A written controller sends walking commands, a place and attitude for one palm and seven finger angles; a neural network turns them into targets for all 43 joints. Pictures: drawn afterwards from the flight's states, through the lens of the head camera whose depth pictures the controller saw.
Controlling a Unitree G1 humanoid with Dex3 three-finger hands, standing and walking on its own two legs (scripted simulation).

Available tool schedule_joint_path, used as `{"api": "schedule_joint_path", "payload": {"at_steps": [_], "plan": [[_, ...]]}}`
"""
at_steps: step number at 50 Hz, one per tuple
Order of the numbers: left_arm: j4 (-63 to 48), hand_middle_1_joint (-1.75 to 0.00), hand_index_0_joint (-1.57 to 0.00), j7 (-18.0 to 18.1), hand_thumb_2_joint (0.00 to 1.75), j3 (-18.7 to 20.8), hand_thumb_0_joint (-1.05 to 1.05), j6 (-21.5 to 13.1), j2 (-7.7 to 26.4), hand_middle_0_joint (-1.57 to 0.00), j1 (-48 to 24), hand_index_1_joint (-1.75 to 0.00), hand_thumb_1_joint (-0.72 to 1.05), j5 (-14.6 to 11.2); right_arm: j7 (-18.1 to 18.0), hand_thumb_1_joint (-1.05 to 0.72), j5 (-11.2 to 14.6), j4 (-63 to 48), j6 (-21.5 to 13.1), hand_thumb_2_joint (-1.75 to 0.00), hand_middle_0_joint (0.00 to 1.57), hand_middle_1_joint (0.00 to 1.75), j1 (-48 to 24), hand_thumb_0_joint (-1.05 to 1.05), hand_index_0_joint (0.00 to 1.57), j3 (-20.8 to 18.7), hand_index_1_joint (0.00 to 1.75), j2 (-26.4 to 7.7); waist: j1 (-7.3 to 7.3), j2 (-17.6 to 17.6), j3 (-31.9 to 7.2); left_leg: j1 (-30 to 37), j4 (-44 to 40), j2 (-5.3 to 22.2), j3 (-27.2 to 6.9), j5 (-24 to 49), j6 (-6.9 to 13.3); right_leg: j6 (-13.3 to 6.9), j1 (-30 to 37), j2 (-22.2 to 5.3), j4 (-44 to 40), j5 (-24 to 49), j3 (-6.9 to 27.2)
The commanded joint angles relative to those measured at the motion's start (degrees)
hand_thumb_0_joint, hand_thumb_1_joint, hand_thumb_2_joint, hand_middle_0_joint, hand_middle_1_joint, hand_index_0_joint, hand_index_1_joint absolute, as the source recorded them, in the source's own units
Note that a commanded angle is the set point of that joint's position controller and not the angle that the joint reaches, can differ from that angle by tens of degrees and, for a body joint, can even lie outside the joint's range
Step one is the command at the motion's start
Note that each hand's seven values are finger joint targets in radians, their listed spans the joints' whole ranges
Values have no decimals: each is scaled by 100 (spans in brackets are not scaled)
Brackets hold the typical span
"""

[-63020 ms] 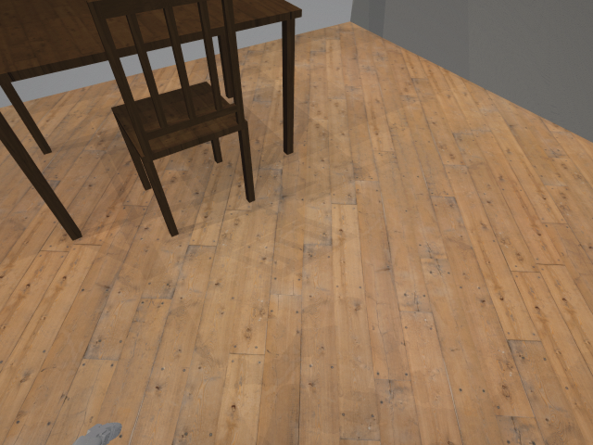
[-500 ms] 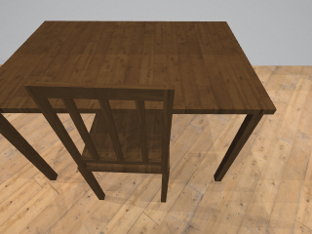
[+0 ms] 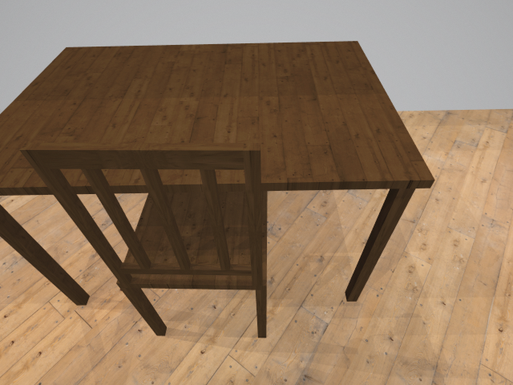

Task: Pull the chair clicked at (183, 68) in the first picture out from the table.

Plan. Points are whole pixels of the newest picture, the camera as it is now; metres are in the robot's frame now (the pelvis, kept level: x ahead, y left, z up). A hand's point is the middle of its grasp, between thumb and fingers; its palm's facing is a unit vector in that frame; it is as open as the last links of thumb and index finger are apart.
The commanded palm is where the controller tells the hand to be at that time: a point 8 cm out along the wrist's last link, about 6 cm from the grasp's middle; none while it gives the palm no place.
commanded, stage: look again from close up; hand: left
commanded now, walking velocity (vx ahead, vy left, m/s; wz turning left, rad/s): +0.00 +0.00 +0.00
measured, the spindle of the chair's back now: (170, 225) +0.44 +0.22 -0.07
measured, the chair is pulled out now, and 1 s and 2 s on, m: -0.08 -0.08 -0.08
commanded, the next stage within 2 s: none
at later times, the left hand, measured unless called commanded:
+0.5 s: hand out of the picture -0.01 +0.16 -0.17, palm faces +0.01 -0.98 -0.19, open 7.4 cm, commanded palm none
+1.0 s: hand out of the picture +0.00 +0.17 -0.17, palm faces +0.02 -0.98 -0.19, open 7.4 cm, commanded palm none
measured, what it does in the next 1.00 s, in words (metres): stands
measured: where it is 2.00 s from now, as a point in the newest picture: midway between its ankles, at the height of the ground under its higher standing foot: outside the picture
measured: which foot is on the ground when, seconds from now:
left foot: down 0.00-1.00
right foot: down 0.00-1.00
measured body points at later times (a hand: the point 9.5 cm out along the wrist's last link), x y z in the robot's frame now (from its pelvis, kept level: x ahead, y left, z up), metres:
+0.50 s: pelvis +0.00 +0.00 +0.00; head +0.01 +0.00 +0.45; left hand -0.01 +0.21 -0.16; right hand -0.02 -0.20 -0.17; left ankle +0.01 +0.12 -0.74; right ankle +0.02 -0.12 -0.74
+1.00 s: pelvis +0.01 +0.01 +0.00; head +0.01 +0.00 +0.45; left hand +0.00 +0.22 -0.16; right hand -0.01 -0.20 -0.17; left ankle +0.01 +0.12 -0.74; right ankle +0.02 -0.12 -0.74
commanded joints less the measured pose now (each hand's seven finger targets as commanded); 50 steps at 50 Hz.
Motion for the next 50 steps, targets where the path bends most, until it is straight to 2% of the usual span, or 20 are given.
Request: {"api": "schedule_joint_path", "payload": {"at_steps": [1,4,9,22,25,29,35,38,45,48,50], "plan": [[-159,-30,-20,48,90,132,0,-49,693,-20,419,-30,90,-16,-44,-90,22,-130,-45,-90,20,30,379,0,20,-89,30,-377,11,-261,375,24,-437,418,-575,-131,39,-204,-538,-505,-860,-196,687],[-158,-30,-20,46,90,124,0,-51,694,-20,436,-30,90,-25,-46,-90,30,-103,-50,-90,20,30,401,0,20,-82,30,-353,23,-208,349,37,-460,436,-584,-109,46,-201,-504,-475,-866,-186,650],[-164,-30,-20,44,90,126,0,-54,672,-20,455,-30,90,-26,-51,-90,29,-90,-45,-90,20,30,484,0,20,-84,30,-326,12,-318,337,45,-424,429,-575,-102,43,-216,-524,-469,-931,-276,683],[-173,-30,-20,54,90,128,0,-43,559,-20,545,-30,90,-21,-82,-90,31,-74,-94,-90,20,30,615,0,20,-85,30,-296,18,-47,254,18,-436,510,-640,114,71,-199,-409,-394,-718,149,577],[-181,-30,-20,51,90,118,0,-26,545,-20,549,-30,90,-17,-84,-90,35,-82,-98,-90,20,30,602,0,20,-86,30,-314,33,-94,379,-78,-479,517,-669,17,84,-178,-445,-365,-707,90,535],[-183,-30,-20,49,90,121,0,-26,538,-20,580,-30,90,-19,-88,-90,41,-93,-103,-90,20,30,618,0,20,-94,30,-293,41,-126,293,-22,-493,531,-680,5,109,-175,-422,-344,-701,109,514],[-203,-30,-20,52,90,121,0,-9,515,-20,585,-30,90,-9,-92,-90,35,-121,-102,-90,20,30,594,0,20,-101,30,-308,37,-68,402,-94,-533,529,-725,-124,115,-173,-493,-332,-665,77,508],[-204,-30,-20,54,90,129,0,-18,513,-20,596,-30,90,-11,-100,-90,38,-121,-120,-90,20,30,632,0,20,-99,30,-296,30,-77,250,4,-470,538,-703,134,122,-175,-406,-345,-600,305,500],[-212,-30,-20,53,90,125,0,-9,512,-20,602,-30,90,-7,-103,-90,43,-140,-116,-90,20,30,599,0,20,-103,30,-303,33,-110,305,-12,-480,535,-703,91,130,-167,-444,-333,-625,262,506],[-203,-30,-20,58,90,130,0,-18,517,-20,615,-30,90,-8,-105,-90,39,-133,-125,-90,20,30,621,0,20,-104,30,-303,29,-144,171,84,-407,541,-676,309,130,-166,-384,-353,-569,458,492],[-206,-30,-20,56,90,120,0,-10,513,-20,594,-30,90,-7,-108,-90,46,-140,-121,-90,20,30,603,0,20,-105,30,-297,29,-90,263,27,-441,541,-690,247,134,-165,-412,-343,-612,373,498]]}}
